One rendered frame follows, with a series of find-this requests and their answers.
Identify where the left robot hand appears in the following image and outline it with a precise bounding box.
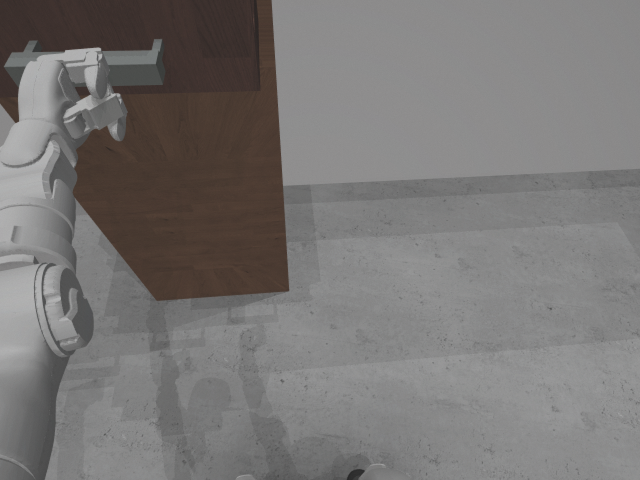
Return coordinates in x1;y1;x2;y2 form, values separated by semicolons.
18;47;128;150

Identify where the drawer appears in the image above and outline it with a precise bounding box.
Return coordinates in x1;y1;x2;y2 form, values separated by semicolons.
0;0;260;98

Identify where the robot left upper arm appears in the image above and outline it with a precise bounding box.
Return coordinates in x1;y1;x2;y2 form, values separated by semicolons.
0;262;94;480

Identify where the robot left forearm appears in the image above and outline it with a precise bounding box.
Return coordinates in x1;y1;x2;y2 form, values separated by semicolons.
0;119;78;276

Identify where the handle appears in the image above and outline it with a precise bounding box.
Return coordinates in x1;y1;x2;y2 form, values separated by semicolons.
4;39;166;88

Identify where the right robot shin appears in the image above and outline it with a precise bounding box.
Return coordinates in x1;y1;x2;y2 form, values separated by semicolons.
361;464;387;477

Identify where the cabinet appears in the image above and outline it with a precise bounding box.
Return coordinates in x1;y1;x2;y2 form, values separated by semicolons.
0;0;289;301

